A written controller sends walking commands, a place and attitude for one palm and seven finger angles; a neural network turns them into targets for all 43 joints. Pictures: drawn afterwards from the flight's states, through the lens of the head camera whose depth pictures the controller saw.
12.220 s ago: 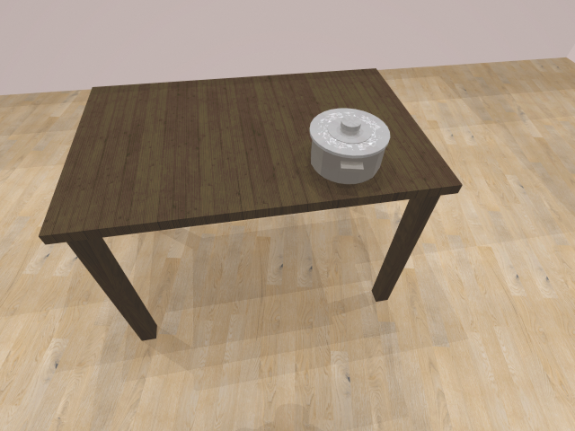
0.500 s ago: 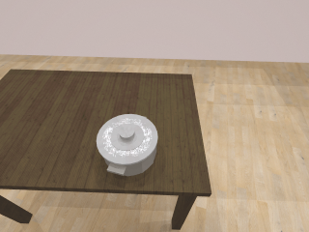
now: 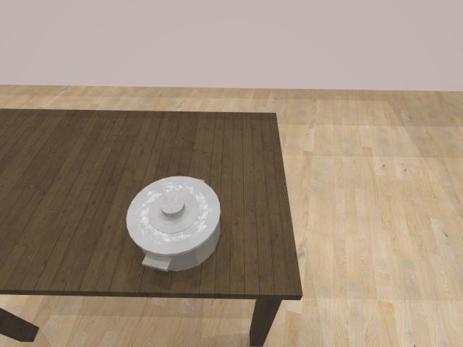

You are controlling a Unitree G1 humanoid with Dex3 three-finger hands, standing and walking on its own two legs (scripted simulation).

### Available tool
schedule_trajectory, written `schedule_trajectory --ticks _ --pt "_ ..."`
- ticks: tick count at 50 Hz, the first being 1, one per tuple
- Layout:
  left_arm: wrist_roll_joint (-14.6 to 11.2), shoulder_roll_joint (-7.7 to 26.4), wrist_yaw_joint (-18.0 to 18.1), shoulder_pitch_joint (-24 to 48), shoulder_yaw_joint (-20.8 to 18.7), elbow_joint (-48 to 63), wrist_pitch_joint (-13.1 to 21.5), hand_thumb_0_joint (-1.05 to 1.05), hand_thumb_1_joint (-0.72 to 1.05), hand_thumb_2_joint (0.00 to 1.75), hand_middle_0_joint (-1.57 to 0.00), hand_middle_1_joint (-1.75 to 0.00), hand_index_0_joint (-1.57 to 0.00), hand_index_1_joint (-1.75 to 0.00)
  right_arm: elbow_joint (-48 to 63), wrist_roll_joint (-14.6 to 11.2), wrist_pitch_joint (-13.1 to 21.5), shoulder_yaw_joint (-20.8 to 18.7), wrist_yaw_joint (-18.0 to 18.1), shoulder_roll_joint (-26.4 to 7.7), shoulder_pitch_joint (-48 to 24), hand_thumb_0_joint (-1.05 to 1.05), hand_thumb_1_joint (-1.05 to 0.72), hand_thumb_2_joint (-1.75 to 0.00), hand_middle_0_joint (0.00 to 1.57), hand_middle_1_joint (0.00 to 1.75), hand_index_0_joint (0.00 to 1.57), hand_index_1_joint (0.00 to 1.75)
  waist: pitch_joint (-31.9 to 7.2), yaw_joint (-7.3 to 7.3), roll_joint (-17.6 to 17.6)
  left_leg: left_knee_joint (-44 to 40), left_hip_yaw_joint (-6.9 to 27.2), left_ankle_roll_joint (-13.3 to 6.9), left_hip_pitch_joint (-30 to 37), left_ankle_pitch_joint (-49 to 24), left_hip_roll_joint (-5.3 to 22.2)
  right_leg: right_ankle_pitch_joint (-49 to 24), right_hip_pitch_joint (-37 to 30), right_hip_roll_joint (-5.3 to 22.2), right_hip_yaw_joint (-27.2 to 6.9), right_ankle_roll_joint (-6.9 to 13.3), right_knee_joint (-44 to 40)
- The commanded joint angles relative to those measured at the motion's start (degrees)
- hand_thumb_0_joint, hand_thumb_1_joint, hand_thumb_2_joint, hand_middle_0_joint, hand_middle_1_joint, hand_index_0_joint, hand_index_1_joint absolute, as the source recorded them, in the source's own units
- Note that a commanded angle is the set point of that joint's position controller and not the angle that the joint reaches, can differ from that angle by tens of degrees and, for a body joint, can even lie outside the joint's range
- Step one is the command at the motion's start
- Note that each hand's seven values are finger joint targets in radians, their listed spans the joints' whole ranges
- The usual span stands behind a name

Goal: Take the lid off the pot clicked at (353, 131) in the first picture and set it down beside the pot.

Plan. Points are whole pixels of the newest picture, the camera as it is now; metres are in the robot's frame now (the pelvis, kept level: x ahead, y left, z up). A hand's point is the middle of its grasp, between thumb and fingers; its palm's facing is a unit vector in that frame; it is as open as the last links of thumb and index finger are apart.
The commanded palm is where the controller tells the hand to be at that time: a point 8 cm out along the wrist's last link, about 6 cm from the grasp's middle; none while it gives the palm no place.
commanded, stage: come to a stop and stand still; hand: left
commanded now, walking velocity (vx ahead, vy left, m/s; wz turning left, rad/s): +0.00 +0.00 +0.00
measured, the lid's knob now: (172, 205) +0.39 +0.15 +0.00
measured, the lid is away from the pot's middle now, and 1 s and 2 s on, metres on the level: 0.00 0.00 0.00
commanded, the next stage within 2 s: look again from close up in 0.04 s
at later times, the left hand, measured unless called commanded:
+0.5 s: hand out of the picture -0.01 +0.16 -0.18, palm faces +0.01 -0.99 -0.17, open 7.3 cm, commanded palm none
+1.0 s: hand out of the picture -0.02 +0.17 -0.18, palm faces +0.01 -0.99 -0.16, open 7.4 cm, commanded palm none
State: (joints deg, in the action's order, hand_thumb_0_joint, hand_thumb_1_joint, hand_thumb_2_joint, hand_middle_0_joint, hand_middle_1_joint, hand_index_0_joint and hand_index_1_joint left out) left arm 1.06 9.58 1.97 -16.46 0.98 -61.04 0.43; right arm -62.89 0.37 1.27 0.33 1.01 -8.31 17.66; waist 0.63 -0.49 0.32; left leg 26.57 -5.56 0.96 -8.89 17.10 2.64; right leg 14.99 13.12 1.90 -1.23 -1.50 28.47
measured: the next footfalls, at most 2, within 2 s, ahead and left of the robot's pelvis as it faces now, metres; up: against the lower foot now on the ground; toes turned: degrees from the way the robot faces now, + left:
none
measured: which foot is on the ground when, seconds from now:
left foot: down 0.00-1.00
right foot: down 0.00-1.00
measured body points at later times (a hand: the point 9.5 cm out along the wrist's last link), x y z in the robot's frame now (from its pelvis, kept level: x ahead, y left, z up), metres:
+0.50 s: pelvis +0.00 +0.00 +0.00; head +0.01 +0.01 +0.45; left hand -0.01 +0.22 -0.16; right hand -0.02 -0.21 -0.16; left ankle -0.03 +0.13 -0.74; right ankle +0.00 -0.14 -0.74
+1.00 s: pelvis -0.01 +0.01 +0.00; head +0.00 +0.02 +0.45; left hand -0.02 +0.22 -0.16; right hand -0.03 -0.19 -0.16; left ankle -0.03 +0.13 -0.74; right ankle +0.00 -0.14 -0.74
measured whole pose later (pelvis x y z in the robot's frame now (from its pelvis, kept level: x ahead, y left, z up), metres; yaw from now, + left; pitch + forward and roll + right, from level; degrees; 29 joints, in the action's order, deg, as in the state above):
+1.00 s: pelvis -0.01 +0.01 +0.00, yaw +0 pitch +0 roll +0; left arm 1.2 7.9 2.2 -18.4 1.0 -62.7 0.5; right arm -64.8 0.0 1.9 0.2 1.5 -5.5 18.6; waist 1.2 0.0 -1.4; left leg 27.1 -6.0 -0.1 -9.7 17.0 2.1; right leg 13.6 13.2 2.4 -1.7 -2.5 27.1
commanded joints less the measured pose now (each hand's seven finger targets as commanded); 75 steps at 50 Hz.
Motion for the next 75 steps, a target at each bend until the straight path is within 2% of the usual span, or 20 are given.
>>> schedule_trajectory --ticks 1,8,10,13,14,18,19,23,24,27,29,38,45,53,56,65,67,70,72,75 --pt "-0.2 5.5 0.5 -3.7 -0.9 1.6 1.0 0.0 0.9 0.9 -0.2 -0.3 -0.2 -0.3 1.0 0.0 0.6 -1.1 0.4 -4.8 3.7 0.0 -0.9 -0.9 0.2 0.3 0.2 0.3 2.1 0.35 -1.0 -4.5 3.7 -2.0 -0.7 -9.8 4.1 -12.7 1.5 4.5 -3.4 3.2 -5.2" --pt "-0.2 5.1 0.5 -4.3 -0.8 0.9 1.1 0.0 0.9 0.9 -0.2 -0.3 -0.2 -0.3 0.4 -0.1 0.7 -1.0 0.5 -4.5 4.1 0.0 -0.9 -0.9 0.2 0.3 0.2 0.3 1.6 0.26 -0.9 -4.6 3.7 -2.0 -0.2 -10.9 4.3 -13.9 0.7 4.4 -3.2 3.2 -5.4" --pt "-0.2 4.9 0.5 -4.2 -0.7 0.9 1.0 0.0 0.9 0.9 -0.2 -0.3 -0.2 -0.3 0.2 -0.1 0.6 -1.0 0.5 -4.5 4.0 0.0 -0.9 -0.9 0.2 0.3 0.2 0.3 3.3 0.35 -1.0 -4.9 3.7 -2.0 -1.1 -9.3 4.3 -12.1 1.6 4.3 -3.2 3.2 -5.8" --pt "-0.2 4.9 0.5 -4.6 -0.8 0.5 1.0 0.0 0.9 0.9 -0.2 -0.3 -0.2 -0.3 -0.1 -0.2 0.7 -0.9 0.5 -4.0 4.4 0.0 -0.9 -0.9 0.2 0.3 0.2 0.3 2.5 0.28 -0.8 -5.0 3.8 -2.0 -1.1 -9.0 4.2 -11.5 1.0 4.3 -3.1 3.2 -6.1" --pt "-0.3 5.0 0.4 -4.5 -0.6 0.4 0.9 0.0 0.9 0.9 -0.2 -0.3 -0.2 -0.3 -0.2 -0.3 0.6 -0.9 0.5 -3.8 4.1 0.0 -0.9 -0.9 0.2 0.3 0.2 0.3 4.1 0.4 -1.2 -5.5 3.9 -2.2 -1.6 -8.1 4.3 -10.3 1.7 4.1 -2.9 3.2 -6.6" --pt "-0.2 4.6 0.5 -5.0 -0.7 0.3 1.1 0.0 0.9 0.9 -0.2 -0.3 -0.2 -0.3 -0.3 -0.2 0.7 -0.9 0.5 -3.9 4.6 0.0 -0.9 -0.9 0.2 0.3 0.2 0.3 2.5 0.33 -1.1 -4.9 3.8 -2.1 -1.1 -8.8 4.2 -11.0 1.2 4.1 -3.1 3.1 -6.3" --pt "-0.2 4.6 0.4 -4.8 -0.6 0.2 0.9 0.0 0.9 0.9 -0.2 -0.3 -0.2 -0.3 -0.5 -0.2 0.6 -0.9 0.5 -3.6 4.5 0.0 -0.9 -0.9 0.2 0.3 0.2 0.3 4.2 0.4 -1.4 -5.5 3.9 -2.3 -1.8 -7.9 4.3 -9.7 1.8 3.9 -2.7 3.1 -6.6" --pt "-0.2 4.1 0.6 -5.7 -0.7 -0.1 1.0 0.0 0.9 0.9 -0.2 -0.3 -0.2 -0.3 -0.5 -0.2 0.8 -1.0 0.5 -3.4 4.9 0.0 -0.9 -0.9 0.2 0.3 0.2 0.3 2.4 0.53 -0.2 -5.0 4.0 -2.3 -1.2 -8.7 4.3 -9.8 1.3 4.0 -2.9 3.0 -6.2" --pt "-0.2 4.2 0.5 -5.4 -0.6 -0.2 0.9 0.0 0.9 0.9 -0.2 -0.3 -0.2 -0.3 -0.7 -0.3 0.7 -1.0 0.5 -3.2 4.8 0.0 -0.9 -0.9 0.2 0.3 0.2 0.3 4.0 0.54 -0.3 -5.6 4.0 -2.4 -2.2 -7.3 4.3 -8.4 1.7 3.8 -2.5 3.0 -6.7" --pt "-0.1 3.9 0.6 -5.8 -0.7 -0.2 0.9 0.0 0.9 0.9 -0.2 -0.3 -0.2 -0.3 -0.5 -0.3 0.8 -1.1 0.5 -3.2 5.2 0.0 -0.9 -0.9 0.2 0.3 0.2 0.3 3.1 0.53 -0.6 -5.1 4.0 -2.4 -2.0 -7.6 4.2 -8.5 1.7 3.9 -2.8 2.9 -6.3" --pt "-0.2 3.7 0.5 -5.6 -0.6 -0.2 0.8 0.0 0.9 0.9 -0.2 -0.3 -0.2 -0.3 -0.8 -0.3 0.8 -1.0 0.6 -2.9 5.4 0.0 -0.9 -0.9 0.2 0.3 0.2 0.3 4.7 0.62 -0.2 -5.8 4.2 -2.6 -2.9 -6.9 4.4 -7.5 2.1 3.6 -2.5 3.0 -6.5" --pt "-0.2 2.9 0.7 -6.7 -0.6 -0.5 1.0 0.0 0.9 0.9 -0.2 -0.3 -0.2 -0.3 -1.0 -0.3 1.2 -1.1 0.7 -2.5 5.8 0.0 -0.9 -0.9 0.2 0.3 0.2 0.3 2.4 0.63 0.2 -4.9 4.4 -2.8 -1.7 -10.2 4.5 -10.2 1.4 3.8 -2.3 2.8 -5.4" --pt "-0.1 2.5 0.7 -6.8 -0.6 -0.7 0.8 0.0 0.9 0.9 -0.2 -0.3 -0.2 -0.3 -1.1 -0.4 1.1 -1.2 0.7 -2.5 5.8 0.0 -0.9 -0.9 0.2 0.3 0.2 0.3 4.7 0.75 0.0 -5.8 4.7 -3.0 -3.1 -8.1 4.5 -8.4 2.2 3.6 -2.4 2.6 -5.5" --pt "-0.1 4.0 1.1 -6.2 -1.7 1.2 -0.1 0.0 0.9 0.9 -0.2 -0.3 -0.2 -0.3 0.7 -0.8 0.8 -2.2 1.1 -3.5 3.8 0.0 -0.9 -0.9 0.2 0.3 0.2 0.3 0.7 0.78 0.9 -2.8 4.7 -3.1 -0.6 -20.8 6.0 -17.3 2.6 4.3 -2.9 2.1 -1.4" --pt "0.0 4.5 1.1 -5.4 -2.2 2.6 -0.7 0.0 0.9 0.9 -0.2 -0.3 -0.2 -0.3 2.0 -0.7 0.1 -2.9 1.1 -4.3 2.7 0.0 -0.9 -0.9 0.2 0.3 0.2 0.3 0.7 0.69 0.4 -1.8 4.8 -3.3 -2.0 -19.2 6.4 -16.9 3.6 4.0 -3.0 2.0 0.3" --pt "0.6 6.7 0.7 -3.8 -3.5 6.5 -1.9 0.0 0.9 0.9 -0.2 -0.3 -0.2 -0.3 6.6 -0.2 -1.9 -4.5 0.3 -6.2 -0.6 0.0 -0.9 -0.9 0.2 0.3 0.2 0.3 1.3 0.61 0.2 1.6 5.0 -3.7 -9.7 -1.4 5.7 -6.6 8.0 2.9 -4.8 2.4 2.0" --pt "0.8 8.2 0.5 -2.9 -3.7 7.5 -2.2 0.0 0.9 0.9 -0.2 -0.3 -0.2 -0.3 7.6 -0.1 -2.5 -4.8 0.0 -6.1 -0.3 0.0 -0.9 -0.9 0.2 0.3 0.2 0.3 1.8 0.18 -3.4 4.5 4.0 -3.2 -11.1 5.9 3.7 0.3 11.0 4.5 -7.6 3.3 -1.1" --pt "1.0 9.4 0.4 -1.8 -3.7 8.6 -2.3 0.0 0.9 0.9 -0.2 -0.3 -0.2 -0.3 7.8 0.3 -2.6 -4.7 -0.5 -5.1 2.6 0.0 -0.9 -0.9 0.2 0.3 0.2 0.3 2.6 -0.38 -7.6 7.5 3.0 -2.9 -9.6 12.5 1.0 21.7 17.1 5.7 -11.0 4.7 -9.2" --pt "1.0 9.4 0.4 -0.7 -3.6 8.8 -2.2 0.0 0.9 0.9 -0.2 -0.3 -0.2 -0.3 6.7 0.6 -2.3 -4.1 -0.7 -4.3 5.9 0.0 -0.9 -0.9 0.2 0.3 0.2 0.3 1.9 -1.54 -7.5 7.2 3.0 -3.1 -6.1 12.7 0.3 27.9 20.1 5.2 -10.2 4.0 -12.3" --pt "0.8 7.1 0.1 -1.1 -2.7 8.0 -1.7 0.0 0.9 0.9 -0.2 -0.3 -0.2 -0.3 5.7 0.9 -1.3 -3.5 -0.5 -4.8 6.9 0.0 -0.9 -0.9 0.2 0.3 0.2 0.3 3.7 -1.06 -2.9 -1.0 6.3 -3.5 -8.7 16.4 2.3 23.6 17.1 1.6 -5.8 2.5 -9.0"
